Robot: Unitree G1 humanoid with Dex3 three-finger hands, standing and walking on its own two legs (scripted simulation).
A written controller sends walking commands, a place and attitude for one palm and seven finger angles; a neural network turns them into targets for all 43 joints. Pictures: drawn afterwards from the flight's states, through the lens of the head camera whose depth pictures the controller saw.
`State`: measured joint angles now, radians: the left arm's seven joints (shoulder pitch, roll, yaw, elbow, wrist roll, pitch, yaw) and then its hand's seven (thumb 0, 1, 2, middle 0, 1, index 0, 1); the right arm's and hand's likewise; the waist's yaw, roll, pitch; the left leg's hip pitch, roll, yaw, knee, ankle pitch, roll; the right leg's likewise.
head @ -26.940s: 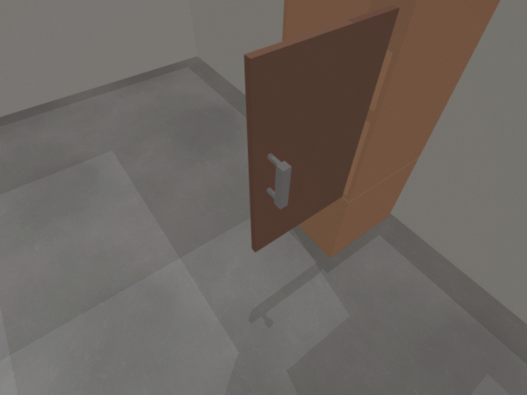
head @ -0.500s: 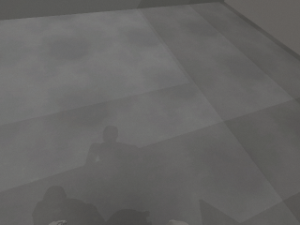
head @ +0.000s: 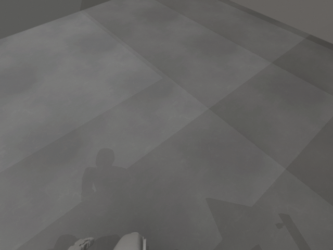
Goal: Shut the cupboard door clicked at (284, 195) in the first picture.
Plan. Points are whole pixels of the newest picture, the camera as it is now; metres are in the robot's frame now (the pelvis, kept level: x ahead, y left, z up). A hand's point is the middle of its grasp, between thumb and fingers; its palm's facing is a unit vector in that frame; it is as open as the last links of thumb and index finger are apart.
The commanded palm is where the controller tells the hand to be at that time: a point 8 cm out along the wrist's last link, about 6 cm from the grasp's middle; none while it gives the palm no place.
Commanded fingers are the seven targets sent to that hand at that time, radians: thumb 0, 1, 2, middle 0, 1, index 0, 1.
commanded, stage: turn to face it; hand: left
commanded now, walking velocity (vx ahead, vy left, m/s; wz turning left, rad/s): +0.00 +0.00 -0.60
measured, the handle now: out of the picture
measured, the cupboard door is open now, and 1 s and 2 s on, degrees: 68 68 68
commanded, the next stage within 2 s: take the last steps up to it in 1.90 s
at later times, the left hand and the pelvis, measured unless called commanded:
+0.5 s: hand (101, 230) +0.18 +0.20 -0.16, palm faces -0.29 -0.93 -0.23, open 7.4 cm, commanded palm none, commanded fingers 0.00 0.90 0.90 -0.20 -0.30 -0.20 -0.30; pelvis +0.02 +0.02 +0.00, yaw -19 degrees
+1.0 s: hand (124, 214) +0.23 +0.15 -0.18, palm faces -0.55 -0.82 -0.19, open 7.3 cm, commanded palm none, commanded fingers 0.00 0.90 0.90 -0.20 -0.30 -0.20 -0.30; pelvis +0.04 +0.02 -0.01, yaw -36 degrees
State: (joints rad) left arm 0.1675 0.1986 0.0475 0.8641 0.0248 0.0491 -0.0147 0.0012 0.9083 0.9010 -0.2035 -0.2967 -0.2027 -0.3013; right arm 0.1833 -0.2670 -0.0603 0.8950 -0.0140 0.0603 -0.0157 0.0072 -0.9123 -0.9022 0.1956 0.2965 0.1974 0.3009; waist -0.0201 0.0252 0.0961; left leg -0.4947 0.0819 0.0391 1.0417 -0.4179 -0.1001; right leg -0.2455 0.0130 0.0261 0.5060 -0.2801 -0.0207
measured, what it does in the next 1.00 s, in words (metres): steps on the spot, turning right: left foot, then right foot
